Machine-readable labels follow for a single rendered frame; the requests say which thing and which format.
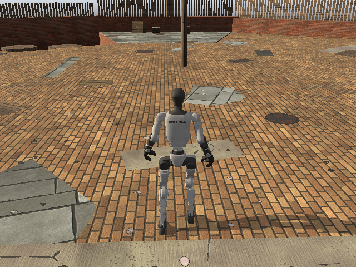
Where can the right robot hand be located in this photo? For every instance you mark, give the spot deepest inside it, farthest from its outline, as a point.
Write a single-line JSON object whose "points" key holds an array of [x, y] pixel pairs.
{"points": [[208, 159]]}

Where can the left robot hand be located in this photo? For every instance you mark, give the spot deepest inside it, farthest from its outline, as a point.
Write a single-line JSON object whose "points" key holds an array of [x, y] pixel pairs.
{"points": [[150, 153]]}

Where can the robot right upper arm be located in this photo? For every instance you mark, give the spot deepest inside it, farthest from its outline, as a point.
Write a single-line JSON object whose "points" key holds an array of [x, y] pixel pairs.
{"points": [[198, 127]]}

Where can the robot right foot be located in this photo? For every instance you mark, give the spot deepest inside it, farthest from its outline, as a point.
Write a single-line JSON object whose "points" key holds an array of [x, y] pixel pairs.
{"points": [[190, 218]]}

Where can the robot left upper arm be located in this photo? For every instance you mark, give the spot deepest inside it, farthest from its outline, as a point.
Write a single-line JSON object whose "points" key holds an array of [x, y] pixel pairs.
{"points": [[157, 125]]}

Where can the right robot forearm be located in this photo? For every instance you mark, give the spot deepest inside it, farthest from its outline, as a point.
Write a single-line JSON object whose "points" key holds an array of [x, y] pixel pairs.
{"points": [[205, 148]]}

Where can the left robot forearm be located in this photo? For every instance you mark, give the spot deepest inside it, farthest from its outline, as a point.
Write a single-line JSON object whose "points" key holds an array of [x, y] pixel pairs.
{"points": [[149, 144]]}

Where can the robot left thigh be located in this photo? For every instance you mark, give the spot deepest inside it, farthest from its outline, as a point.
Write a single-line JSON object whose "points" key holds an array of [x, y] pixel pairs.
{"points": [[164, 166]]}

